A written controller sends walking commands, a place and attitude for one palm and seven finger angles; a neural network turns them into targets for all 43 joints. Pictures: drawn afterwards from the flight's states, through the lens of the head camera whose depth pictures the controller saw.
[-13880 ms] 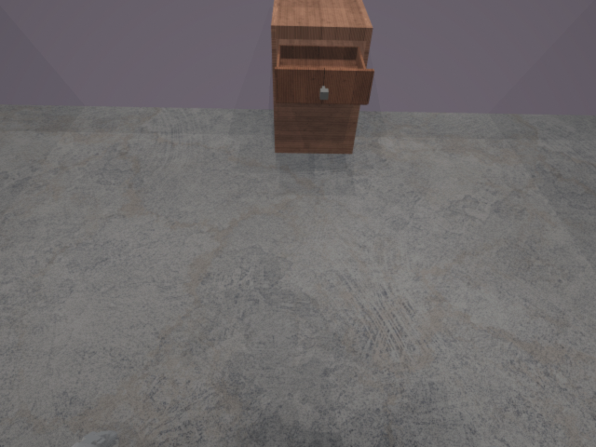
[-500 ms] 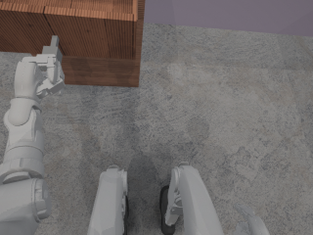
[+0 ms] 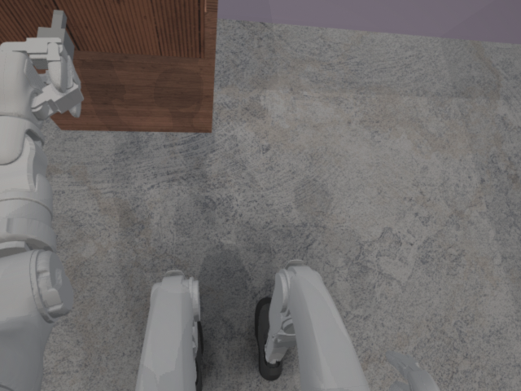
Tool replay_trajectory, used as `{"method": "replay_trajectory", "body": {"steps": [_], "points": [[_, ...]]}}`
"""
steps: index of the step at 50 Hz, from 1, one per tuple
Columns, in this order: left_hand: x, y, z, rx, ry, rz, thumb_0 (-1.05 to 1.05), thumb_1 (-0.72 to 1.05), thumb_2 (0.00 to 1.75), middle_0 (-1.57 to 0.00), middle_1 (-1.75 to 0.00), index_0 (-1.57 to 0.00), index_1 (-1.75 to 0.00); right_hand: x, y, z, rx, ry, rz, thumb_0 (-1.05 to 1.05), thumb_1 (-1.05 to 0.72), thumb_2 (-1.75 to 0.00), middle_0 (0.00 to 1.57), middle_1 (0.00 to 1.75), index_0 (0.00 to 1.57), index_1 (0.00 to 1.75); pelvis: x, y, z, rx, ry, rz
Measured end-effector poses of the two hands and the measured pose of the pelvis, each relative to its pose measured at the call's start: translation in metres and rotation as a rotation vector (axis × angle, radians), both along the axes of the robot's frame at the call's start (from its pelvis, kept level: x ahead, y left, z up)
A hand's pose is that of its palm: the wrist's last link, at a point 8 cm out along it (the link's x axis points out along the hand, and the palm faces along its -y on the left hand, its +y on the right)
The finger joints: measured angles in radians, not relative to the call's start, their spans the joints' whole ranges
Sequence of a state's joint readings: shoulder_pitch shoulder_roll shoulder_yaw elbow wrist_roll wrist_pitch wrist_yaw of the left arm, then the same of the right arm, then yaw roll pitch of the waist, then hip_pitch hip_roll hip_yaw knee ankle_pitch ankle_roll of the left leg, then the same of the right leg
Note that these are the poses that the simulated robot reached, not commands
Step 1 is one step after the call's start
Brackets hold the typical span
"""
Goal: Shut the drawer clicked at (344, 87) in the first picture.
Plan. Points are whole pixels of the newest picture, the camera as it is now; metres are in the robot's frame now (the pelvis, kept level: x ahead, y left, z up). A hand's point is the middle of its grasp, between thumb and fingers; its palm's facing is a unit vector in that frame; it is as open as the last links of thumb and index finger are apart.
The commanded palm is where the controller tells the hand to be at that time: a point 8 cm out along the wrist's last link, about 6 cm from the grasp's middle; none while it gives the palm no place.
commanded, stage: push the drawer shut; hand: left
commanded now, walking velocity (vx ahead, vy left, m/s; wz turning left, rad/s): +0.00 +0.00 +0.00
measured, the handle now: (57, 35) +0.59 +0.27 +0.01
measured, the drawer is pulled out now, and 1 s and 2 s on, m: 0.10 0.00 0.00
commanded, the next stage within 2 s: pull the fist back off the drawer in 0.94 s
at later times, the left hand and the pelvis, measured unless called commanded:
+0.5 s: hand (78, 42) +0.59 +0.24 +0.01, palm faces +0.04 -1.00 -0.07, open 3.3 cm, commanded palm +0.60 +0.23 +0.02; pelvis +0.00 +0.01 -0.02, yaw -2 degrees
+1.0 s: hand (72, 18) +0.63 +0.25 +0.01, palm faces +0.04 -1.00 -0.08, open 3.3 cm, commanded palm +0.66 +0.21 +0.02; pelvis -0.01 +0.01 -0.03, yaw -4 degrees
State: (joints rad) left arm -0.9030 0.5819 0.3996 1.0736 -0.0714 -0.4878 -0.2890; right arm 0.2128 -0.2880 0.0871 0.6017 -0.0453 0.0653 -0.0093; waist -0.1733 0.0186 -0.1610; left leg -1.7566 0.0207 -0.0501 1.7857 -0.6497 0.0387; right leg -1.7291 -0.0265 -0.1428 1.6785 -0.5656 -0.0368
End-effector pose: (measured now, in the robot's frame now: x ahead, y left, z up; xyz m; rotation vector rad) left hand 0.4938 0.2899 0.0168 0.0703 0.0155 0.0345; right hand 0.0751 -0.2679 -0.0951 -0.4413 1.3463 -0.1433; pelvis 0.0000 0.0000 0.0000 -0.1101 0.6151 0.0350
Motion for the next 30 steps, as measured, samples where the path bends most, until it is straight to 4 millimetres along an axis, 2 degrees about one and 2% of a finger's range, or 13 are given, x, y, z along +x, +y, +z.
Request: {"method": "replay_trajectory", "body": {"steps": [11,30], "points": [[0.032,0.001,0.0,0.0,-0.004,0.001,0.05,0.79,0.95,-1.4,-1.6,-1.4,-1.6,-0.03,0.0,0.0,-0.027,0.064,-0.04,0.0,-0.9,-0.9,0.2,0.3,0.2,0.3,-0.003,0.002,-0.008,-0.015,0.022,-0.007],[0.083,0.004,0.0,-0.001,0.005,0.01,0.04,0.78,0.93,-1.4,-1.6,-1.4,-1.6,-0.078,0.014,0.004,-0.035,0.196,-0.116,0.0,-0.9,-0.9,0.2,0.3,0.2,0.3,-0.004,0.007,-0.018,-0.035,0.063,-0.019]]}}
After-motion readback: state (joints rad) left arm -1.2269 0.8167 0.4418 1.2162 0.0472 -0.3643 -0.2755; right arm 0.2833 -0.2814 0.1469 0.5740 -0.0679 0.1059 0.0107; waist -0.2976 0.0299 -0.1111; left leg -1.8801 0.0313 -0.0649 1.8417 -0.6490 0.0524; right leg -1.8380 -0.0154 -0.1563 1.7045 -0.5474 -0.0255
